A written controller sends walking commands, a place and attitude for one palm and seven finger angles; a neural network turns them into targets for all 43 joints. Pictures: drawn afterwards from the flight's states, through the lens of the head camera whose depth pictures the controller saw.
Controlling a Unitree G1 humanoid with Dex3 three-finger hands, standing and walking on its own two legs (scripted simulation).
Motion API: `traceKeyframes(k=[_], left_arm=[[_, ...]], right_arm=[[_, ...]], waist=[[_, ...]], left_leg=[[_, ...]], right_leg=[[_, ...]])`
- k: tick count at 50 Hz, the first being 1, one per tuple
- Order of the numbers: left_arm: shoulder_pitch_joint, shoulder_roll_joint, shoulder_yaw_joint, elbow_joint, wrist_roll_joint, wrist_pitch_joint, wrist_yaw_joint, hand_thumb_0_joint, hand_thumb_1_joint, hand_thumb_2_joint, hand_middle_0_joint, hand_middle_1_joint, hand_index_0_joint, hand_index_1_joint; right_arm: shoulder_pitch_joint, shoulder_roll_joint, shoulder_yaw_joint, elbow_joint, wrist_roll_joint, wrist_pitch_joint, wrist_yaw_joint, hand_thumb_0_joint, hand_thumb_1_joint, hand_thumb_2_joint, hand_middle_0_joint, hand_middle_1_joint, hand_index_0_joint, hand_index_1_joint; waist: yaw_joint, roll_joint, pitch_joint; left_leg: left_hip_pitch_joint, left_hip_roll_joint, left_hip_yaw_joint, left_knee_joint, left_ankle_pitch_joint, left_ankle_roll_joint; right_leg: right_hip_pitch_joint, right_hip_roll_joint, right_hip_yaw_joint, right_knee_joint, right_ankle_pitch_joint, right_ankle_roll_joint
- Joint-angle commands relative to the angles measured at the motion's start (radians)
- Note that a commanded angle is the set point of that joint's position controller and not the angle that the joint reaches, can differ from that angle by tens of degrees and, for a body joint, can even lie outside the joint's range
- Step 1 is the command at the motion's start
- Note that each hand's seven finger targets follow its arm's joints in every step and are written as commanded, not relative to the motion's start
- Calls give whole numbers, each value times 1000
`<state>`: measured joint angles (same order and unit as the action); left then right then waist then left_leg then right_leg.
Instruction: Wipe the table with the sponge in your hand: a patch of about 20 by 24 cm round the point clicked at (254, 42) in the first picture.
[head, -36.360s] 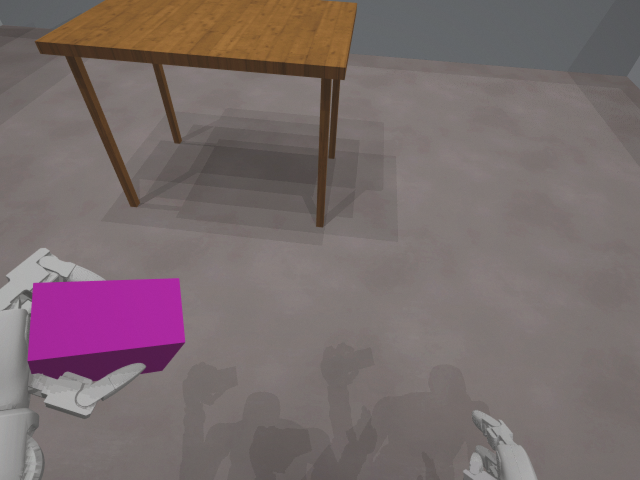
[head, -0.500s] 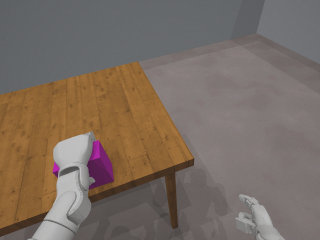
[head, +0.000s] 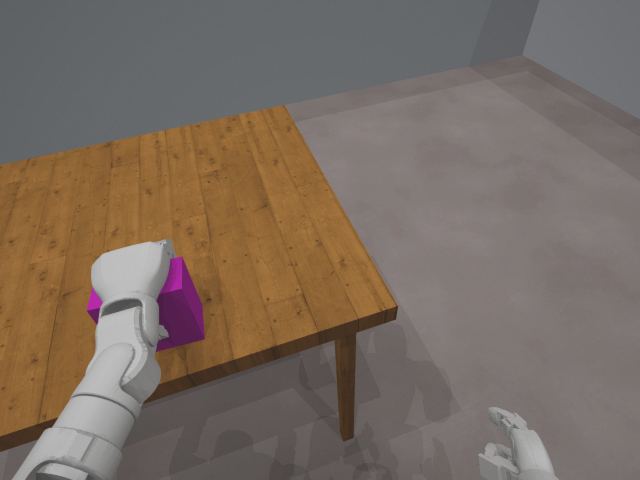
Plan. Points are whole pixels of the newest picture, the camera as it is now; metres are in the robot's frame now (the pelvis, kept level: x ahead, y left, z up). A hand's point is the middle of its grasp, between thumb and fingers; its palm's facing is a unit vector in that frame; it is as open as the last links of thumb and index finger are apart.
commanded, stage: wipe forward along the middle lane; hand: left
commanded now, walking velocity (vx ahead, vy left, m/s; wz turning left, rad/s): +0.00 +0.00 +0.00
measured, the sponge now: (156, 316) +0.31 +0.28 +0.01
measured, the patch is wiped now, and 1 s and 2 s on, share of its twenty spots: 1.00 1.00 1.00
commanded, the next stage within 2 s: slide back across to the first lane in 1.24 s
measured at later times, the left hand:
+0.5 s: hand (149, 266) +0.37 +0.30 +0.06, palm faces -0.08 +0.01 -1.00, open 10.3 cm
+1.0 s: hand (147, 243) +0.41 +0.32 +0.06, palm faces -0.12 +0.04 -0.99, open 10.3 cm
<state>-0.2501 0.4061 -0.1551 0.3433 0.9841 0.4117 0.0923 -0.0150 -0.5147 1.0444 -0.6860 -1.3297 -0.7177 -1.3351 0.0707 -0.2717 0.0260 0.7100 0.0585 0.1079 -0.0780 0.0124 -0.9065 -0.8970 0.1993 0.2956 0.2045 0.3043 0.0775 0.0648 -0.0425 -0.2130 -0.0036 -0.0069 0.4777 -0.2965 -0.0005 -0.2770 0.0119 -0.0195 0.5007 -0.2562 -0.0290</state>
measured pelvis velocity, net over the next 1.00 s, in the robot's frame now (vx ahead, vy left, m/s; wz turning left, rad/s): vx -0.01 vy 0.00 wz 0.01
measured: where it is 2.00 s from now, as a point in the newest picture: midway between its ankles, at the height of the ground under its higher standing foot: outside the picture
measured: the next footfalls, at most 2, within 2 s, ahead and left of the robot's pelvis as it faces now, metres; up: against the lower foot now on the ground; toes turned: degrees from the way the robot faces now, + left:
none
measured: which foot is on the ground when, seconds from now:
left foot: down 0.00-1.00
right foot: down 0.00-1.00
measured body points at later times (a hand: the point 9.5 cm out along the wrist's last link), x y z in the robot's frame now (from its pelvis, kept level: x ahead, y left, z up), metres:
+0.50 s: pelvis -0.01 +0.00 +0.00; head +0.02 -0.02 +0.45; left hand +0.36 +0.30 +0.11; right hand +0.13 -0.26 -0.13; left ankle -0.03 +0.12 -0.74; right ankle +0.00 -0.10 -0.74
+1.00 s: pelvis -0.01 +0.00 -0.01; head +0.04 -0.01 +0.44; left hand +0.41 +0.32 +0.11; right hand +0.10 -0.26 -0.14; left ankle -0.03 +0.12 -0.74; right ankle +0.00 -0.10 -0.74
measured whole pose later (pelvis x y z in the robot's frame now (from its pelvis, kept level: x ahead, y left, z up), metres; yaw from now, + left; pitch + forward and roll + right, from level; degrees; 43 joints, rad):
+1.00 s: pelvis -0.01 +0.00 -0.01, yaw +0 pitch +10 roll +0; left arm -0.73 0.55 -0.06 1.01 1.04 0.16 0.17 0.00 -0.53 1.05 -0.71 -1.32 -0.74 -1.33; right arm 0.20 -0.28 0.00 0.75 0.07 0.11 -0.06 0.01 -0.91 -0.90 0.20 0.30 0.21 0.30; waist -0.02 0.04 -0.08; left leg -0.44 0.00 -0.02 0.57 -0.31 0.01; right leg -0.48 0.01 -0.03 0.55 -0.25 -0.02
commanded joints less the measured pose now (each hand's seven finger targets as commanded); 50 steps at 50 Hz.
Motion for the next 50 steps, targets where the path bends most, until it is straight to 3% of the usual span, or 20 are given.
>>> traceKeyframes(k=[1,5,7,9,12,15,17,18,19,22,24,27,29,32,34,36,42,44,45,50], left_arm=[[-246,179,83,24,17,-23,21,0,100,1300,-1200,-1600,-1200,-1600],[-322,168,62,75,24,-46,26,0,100,1300,-1200,-1600,-1200,-1600],[-354,249,126,106,28,-57,33,0,100,1300,-1200,-1600,-1200,-1600],[-374,191,76,141,27,-72,35,0,100,1300,-1200,-1600,-1200,-1600],[-386,233,115,173,25,-87,43,0,100,1300,-1200,-1600,-1200,-1600],[-457,218,83,238,32,-103,50,0,100,1300,-1200,-1600,-1200,-1600],[-463,300,150,257,33,-115,55,0,100,1300,-1200,-1600,-1200,-1600],[-492,269,114,275,38,-124,57,0,100,1300,-1200,-1600,-1200,-1600],[-491,251,103,293,37,-132,57,0,100,1300,-1200,-1600,-1200,-1600],[-496,321,162,319,38,-150,64,0,100,1300,-1200,-1600,-1200,-1600],[-495,277,124,356,41,-162,68,0,100,1300,-1200,-1600,-1200,-1600],[-556,341,166,366,42,-179,71,0,100,1300,-1200,-1600,-1200,-1600],[-559,319,144,412,51,-191,76,0,100,1300,-1200,-1600,-1200,-1600],[-561,319,155,402,53,-210,81,0,100,1300,-1200,-1600,-1200,-1600],[-555,271,120,419,54,-216,91,0,100,1300,-1200,-1600,-1200,-1600],[-567,289,137,461,55,-215,99,0,100,1300,-1200,-1600,-1200,-1600],[-705,368,161,518,66,-229,111,0,100,1300,-1200,-1600,-1200,-1600],[-742,335,117,556,73,-232,110,0,100,1300,-1200,-1600,-1200,-1600],[-751,373,142,574,81,-233,110,0,100,1300,-1200,-1600,-1200,-1600],[-806,373,130,608,81,-256,101,0,100,1300,-1200,-1600,-1200,-1600]], right_arm=[[-107,-133,-46,-138,0,-45,-11,0,-900,-900,200,300,200,300],[-84,-134,-49,-139,2,-43,-12,0,-900,-900,200,300,200,300],[-74,-144,-49,-134,0,-39,-15,0,-900,-900,200,300,200,300],[-56,-135,-52,-131,3,-41,-16,0,-900,-900,200,300,200,300],[-49,-142,-55,-129,3,-38,-16,0,-900,-900,200,300,200,300],[-22,-140,-56,-113,5,-41,-16,0,-900,-900,200,300,200,300],[-17,-150,-57,-111,4,-37,-19,0,-900,-900,200,300,200,300],[-7,-143,-56,-108,6,-38,-19,0,-900,-900,200,300,200,300],[6,-143,-58,-105,5,-41,-16,0,-900,-900,200,300,200,300],[16,-150,-64,-102,4,-38,-16,0,-900,-900,200,300,200,300],[33,-145,-65,-97,5,-39,-11,0,-900,-900,200,300,200,300],[41,-154,-66,-92,5,-34,-12,0,-900,-900,200,300,200,300],[61,-150,-69,-81,4,-36,-9,0,-900,-900,200,300,200,300],[69,-152,-77,-85,3,-33,-1,0,-900,-900,200,300,200,300],[85,-147,-80,-80,4,-33,5,0,-900,-900,200,300,200,300],[92,-154,-81,-70,4,-29,7,0,-900,-900,200,300,200,300],[110,-162,-77,-52,6,-26,3,0,-900,-900,200,300,200,300],[130,-157,-75,-46,6,-27,4,0,-900,-900,200,300,200,300],[138,-161,-76,-40,5,-26,4,0,-900,-900,200,300,200,300],[178,-160,-78,-40,2,-25,6,0,-900,-900,200,300,200,300]], waist=[[-22,-123,-163],[-34,-114,-171],[-24,-126,-189],[-41,-130,-179],[-30,-110,-196],[-60,-130,-166],[-40,-112,-199],[-59,-108,-187],[-61,-122,-186],[-44,-100,-228],[-62,-121,-211],[-61,-103,-228],[-77,-115,-215],[-64,-77,-262],[-80,-89,-254],[-87,-123,-233],[-103,-111,-243],[-125,-110,-229],[-119,-98,-243],[-131,-84,-292]], left_leg=[[-67,-46,18,-41,200,34],[-86,-46,19,-36,171,36],[-104,-43,10,-42,154,35],[-110,-46,17,-34,147,38],[-122,-44,12,-38,142,35],[-137,-45,16,-28,117,40],[-156,-46,13,-34,117,37],[-155,-48,17,-29,109,40],[-157,-46,15,-25,114,41],[-167,-46,13,-24,136,38],[-174,-46,18,-13,134,43],[-179,-45,12,-17,136,40],[-182,-45,18,-4,143,44],[-167,-43,15,1,196,40],[-155,-40,16,12,216,42],[-176,-41,14,18,196,43],[-207,-42,10,12,156,45],[-204,-40,12,20,143,49],[-206,-39,10,24,146,47],[-207,-37,8,40,173,47]], right_leg=[[115,21,23,-53,206,-26],[95,18,22,-53,179,-25],[101,20,31,-58,153,-28],[87,17,21,-54,153,-22],[87,19,24,-56,144,-27],[57,17,20,-57,126,-19],[83,17,31,-58,121,-24],[68,15,24,-54,116,-19],[63,16,22,-51,126,-19],[91,16,31,-48,155,-24],[77,15,25,-44,166,-18],[76,16,29,-46,166,-22],[60,15,25,-40,181,-17],[72,17,26,-27,238,-27],[54,19,16,-18,261,-24],[35,20,17,-20,244,-20],[22,16,27,-26,201,-18],[-9,17,20,-22,184,-14],[-10,18,22,-18,183,-16],[-12,19,22,-6,217,-16]])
